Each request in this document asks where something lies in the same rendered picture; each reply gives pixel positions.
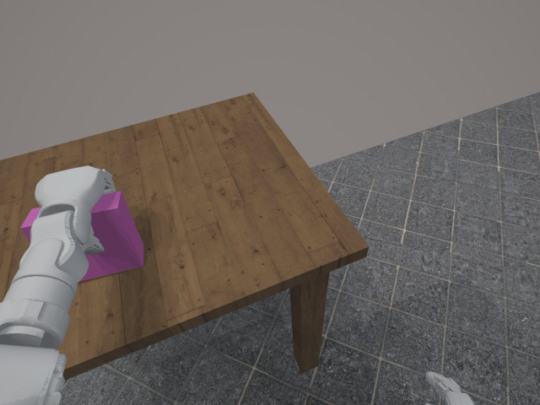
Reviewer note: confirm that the sponge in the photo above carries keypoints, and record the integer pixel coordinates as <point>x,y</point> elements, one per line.
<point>113,225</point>

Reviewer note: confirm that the left robot hand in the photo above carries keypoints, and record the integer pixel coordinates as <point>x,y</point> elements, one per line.
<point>85,185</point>

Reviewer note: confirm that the robot left upper arm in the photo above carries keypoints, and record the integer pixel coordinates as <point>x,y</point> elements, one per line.
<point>30,375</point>

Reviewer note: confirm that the robot left forearm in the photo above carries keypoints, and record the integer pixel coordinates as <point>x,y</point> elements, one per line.
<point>34,312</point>

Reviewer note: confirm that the right robot hand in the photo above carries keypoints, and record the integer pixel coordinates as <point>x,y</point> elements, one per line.
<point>448,390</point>

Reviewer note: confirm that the table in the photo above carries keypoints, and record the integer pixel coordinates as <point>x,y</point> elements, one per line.
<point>228,211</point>

